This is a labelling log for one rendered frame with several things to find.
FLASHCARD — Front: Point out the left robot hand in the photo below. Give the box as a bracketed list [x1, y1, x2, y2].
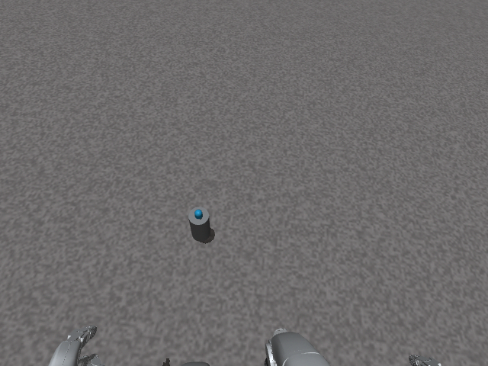
[48, 326, 105, 366]

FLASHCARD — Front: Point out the bottle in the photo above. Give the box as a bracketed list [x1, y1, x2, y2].
[188, 207, 210, 242]

